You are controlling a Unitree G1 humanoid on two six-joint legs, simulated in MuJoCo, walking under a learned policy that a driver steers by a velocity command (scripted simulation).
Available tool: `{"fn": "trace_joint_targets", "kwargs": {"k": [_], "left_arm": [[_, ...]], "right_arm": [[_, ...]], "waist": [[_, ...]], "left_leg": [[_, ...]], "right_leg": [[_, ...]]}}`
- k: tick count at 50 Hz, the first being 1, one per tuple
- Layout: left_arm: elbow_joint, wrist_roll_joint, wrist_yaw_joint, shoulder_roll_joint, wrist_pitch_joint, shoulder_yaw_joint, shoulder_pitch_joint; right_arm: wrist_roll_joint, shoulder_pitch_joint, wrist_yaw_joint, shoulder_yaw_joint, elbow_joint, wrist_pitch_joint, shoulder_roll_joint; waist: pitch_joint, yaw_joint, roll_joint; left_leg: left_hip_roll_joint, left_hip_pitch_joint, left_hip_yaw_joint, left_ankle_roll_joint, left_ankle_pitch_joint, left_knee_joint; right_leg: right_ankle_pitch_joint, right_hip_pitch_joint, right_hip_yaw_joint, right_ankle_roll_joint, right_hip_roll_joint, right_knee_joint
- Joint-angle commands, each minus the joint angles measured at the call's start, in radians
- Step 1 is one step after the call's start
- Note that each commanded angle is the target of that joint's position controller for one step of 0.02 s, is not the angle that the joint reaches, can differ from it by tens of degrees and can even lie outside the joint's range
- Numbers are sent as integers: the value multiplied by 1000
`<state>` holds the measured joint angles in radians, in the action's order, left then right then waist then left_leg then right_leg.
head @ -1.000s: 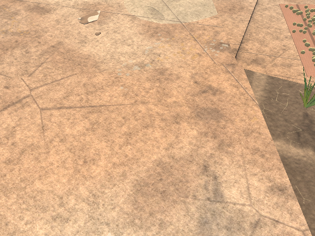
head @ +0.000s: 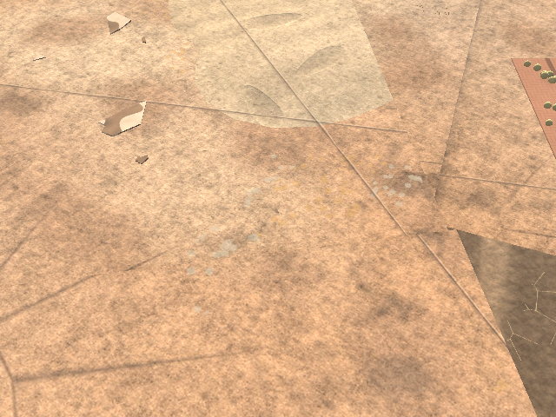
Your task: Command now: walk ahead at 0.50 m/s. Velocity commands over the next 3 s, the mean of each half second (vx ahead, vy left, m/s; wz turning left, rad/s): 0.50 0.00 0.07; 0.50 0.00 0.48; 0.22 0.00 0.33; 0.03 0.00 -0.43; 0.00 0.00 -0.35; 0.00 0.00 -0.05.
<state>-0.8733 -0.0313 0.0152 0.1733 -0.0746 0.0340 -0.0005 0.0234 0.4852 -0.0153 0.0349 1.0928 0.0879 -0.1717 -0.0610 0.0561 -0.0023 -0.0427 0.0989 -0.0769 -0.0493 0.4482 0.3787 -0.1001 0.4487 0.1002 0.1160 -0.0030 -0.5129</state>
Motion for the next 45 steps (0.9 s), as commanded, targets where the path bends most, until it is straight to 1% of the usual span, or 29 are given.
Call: {"fn": "trace_joint_targets", "kwargs": {"k": [1,2,3,4,5,6,7,9,11,13,16,19,22,24,26,27,28,29,30,31,32,33,34,35,36,38,39,41,45], "left_arm": [[-90,-36,-22,292,-14,91,524],[-84,3,-12,249,4,83,448],[-66,16,-10,203,5,69,326],[-59,14,-5,142,-3,52,270],[-68,14,-7,109,-11,42,255],[-84,17,-12,76,-17,31,258],[-98,17,-14,71,-25,28,284],[-120,21,-17,98,-37,31,338],[-128,21,-18,122,-39,34,372],[-135,20,-17,116,-36,30,410],[-143,21,-18,112,-34,24,460],[-158,15,-23,119,-36,23,505],[-176,5,-35,114,-34,22,538],[-178,2,-44,125,-32,25,522],[-174,0,-51,149,-28,31,493],[-170,0,-52,163,-21,34,480],[-157,7,-52,172,-16,35,464],[-108,26,-44,141,-17,26,453],[-71,38,-26,112,-27,28,483],[-44,17,-21,156,-32,37,391],[-16,21,-16,147,-44,33,316],[-15,20,-17,139,-49,34,305],[-2,4,-18,133,-36,35,294],[-4,-9,-16,118,-16,32,314],[5,-15,-13,112,2,32,315],[28,-18,-8,108,24,31,279],[48,-17,-6,111,30,31,236],[90,-13,-5,121,36,31,133],[149,-8,2,127,38,27,1]], "right_arm": [[-54,104,11,1,-80,6,-32],[-26,48,10,27,-72,4,-126],[-18,-45,11,32,-105,5,-128],[-14,-95,15,29,-116,9,-114],[-5,-107,17,31,-115,2,-98],[10,-88,22,29,-112,-13,-79],[15,-73,29,27,-105,-26,-61],[19,-97,38,28,-116,-42,-56],[19,-184,42,29,-148,-52,-65],[13,-278,44,28,-180,-54,-74],[4,-392,46,19,-218,-51,-65],[-3,-463,47,8,-239,-48,-55],[-1,-518,47,7,-267,-43,-60],[2,-507,46,11,-273,-37,-66],[6,-419,38,24,-251,-32,-85],[7,-313,34,36,-219,-27,-101],[17,-163,30,54,-173,-20,-132],[34,-19,21,85,-154,-19,-230],[10,-33,25,101,-159,-34,-287],[-14,-102,31,96,-167,-45,-273],[-15,-162,27,84,-177,-46,-227],[-12,-198,25,71,-178,-43,-177],[-15,-214,19,62,-177,-37,-151],[-17,-223,15,57,-179,-30,-139],[-22,-206,13,56,-178,-21,-147],[-26,-169,13,64,-175,-12,-183],[-26,-151,13,67,-176,-12,-195],[-25,-106,15,66,-179,-16,-197],[-23,-22,14,66,-186,-22,-199]], "waist": [[361,-181,-223],[336,-162,-102],[168,-116,-64],[91,-96,-17],[46,-67,-21],[33,-36,-41],[37,-27,-53],[29,-17,-51],[2,-26,-48],[-20,-46,-50],[-34,-74,-52],[-39,-98,-62],[-59,-109,-59],[-54,-90,-61],[6,-45,-79],[65,-2,-78],[142,64,-60],[255,110,48],[334,48,245],[255,30,87],[141,15,39],[65,-25,-29],[40,-56,-29],[46,-80,-14],[52,-87,0],[46,-88,13],[34,-79,20],[9,-47,34],[18,8,56]], "left_leg": [[1,-585,-29,-27,-162,863],[-6,-691,117,-43,36,969],[52,-743,129,-48,-49,959],[86,-721,127,-48,-116,902],[112,-680,124,-44,-146,844],[129,-626,121,-33,-163,795],[129,-596,112,-24,-171,773],[134,-619,91,-7,-197,738],[153,-690,74,10,-261,678],[163,-750,60,25,-327,593],[151,-757,34,36,-404,434],[123,-743,9,15,-446,323],[98,-750,2,-23,-411,259],[73,-703,-17,-59,-349,220],[8,-568,-61,-102,-265,201],[-31,-457,-78,-126,-251,168],[-28,-253,-42,-159,-292,108],[185,21,259,-248,-226,85],[411,203,798,-388,-273,-72],[378,148,732,-369,-262,-93],[355,25,604,-340,-299,-108],[309,-103,517,-293,-388,-137],[261,-185,455,-261,-454,-148],[223,-236,402,-243,-495,-157],[208,-256,383,-241,-531,-162],[181,-281,354,-243,-551,-178],[172,-287,352,-238,-534,-191],[159,-271,362,-219,-517,-206],[148,-170,383,-179,-574,-175]], "right_leg": [[-153,-803,-638,234,416,136],[-191,-737,-766,226,404,238],[-198,-586,-589,191,370,253],[-115,-461,-484,161,328,291],[-46,-375,-396,123,280,314],[-2,-309,-325,92,239,335],[41,-289,-292,86,225,344],[114,-283,-247,92,209,360],[112,-293,-221,96,202,390],[137,-321,-200,91,191,405],[211,-361,-163,78,175,401],[271,-436,-105,66,188,398],[339,-529,-63,63,225,370],[484,-572,-25,51,242,309],[788,-593,17,33,245,148],[860,-590,37,23,236,-7],[765,-490,65,-1,216,-218],[429,-217,96,-37,158,-555],[-398,121,17,-79,-75,-895],[-340,236,-139,-62,-3,-928],[-262,266,-141,-61,41,-885],[-215,224,-140,-65,76,-788],[-206,174,-146,-79,97,-719],[-202,121,-145,-94,105,-676],[-204,103,-138,-109,104,-643],[-173,120,-117,-135,104,-574],[-138,145,-110,-147,106,-532],[-57,205,-103,-166,108,-434],[65,261,-108,-168,82,-294]]}}
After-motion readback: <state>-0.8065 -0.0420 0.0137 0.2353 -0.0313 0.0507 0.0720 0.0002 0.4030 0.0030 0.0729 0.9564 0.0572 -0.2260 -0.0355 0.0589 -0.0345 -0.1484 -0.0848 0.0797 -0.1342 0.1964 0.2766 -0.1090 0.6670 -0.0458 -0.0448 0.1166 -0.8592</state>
